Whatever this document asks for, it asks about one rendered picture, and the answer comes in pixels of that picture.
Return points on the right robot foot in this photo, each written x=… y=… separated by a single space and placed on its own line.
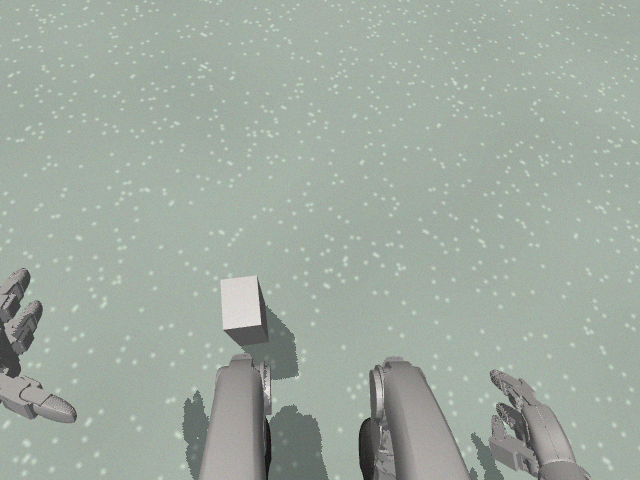
x=366 y=456

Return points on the right robot hand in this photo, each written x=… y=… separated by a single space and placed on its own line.
x=540 y=437

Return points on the carton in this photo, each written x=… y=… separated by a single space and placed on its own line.
x=243 y=310

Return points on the left robot hand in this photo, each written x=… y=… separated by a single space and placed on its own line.
x=24 y=396

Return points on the right robot arm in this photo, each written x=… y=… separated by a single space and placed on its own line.
x=562 y=470

